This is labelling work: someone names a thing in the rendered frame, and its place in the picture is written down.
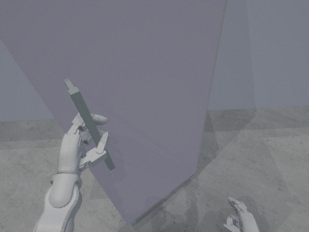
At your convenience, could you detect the left robot hand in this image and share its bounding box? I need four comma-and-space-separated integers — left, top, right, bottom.
57, 112, 111, 177

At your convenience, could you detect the right robot hand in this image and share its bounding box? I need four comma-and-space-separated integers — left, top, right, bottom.
223, 197, 260, 232

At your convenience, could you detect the left robot forearm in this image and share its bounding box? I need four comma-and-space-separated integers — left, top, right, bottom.
33, 172, 82, 232

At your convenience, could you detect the handle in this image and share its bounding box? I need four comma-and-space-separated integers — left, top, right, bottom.
64, 78, 116, 171

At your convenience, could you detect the fridge door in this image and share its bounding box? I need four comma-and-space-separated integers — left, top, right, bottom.
0, 0, 225, 225

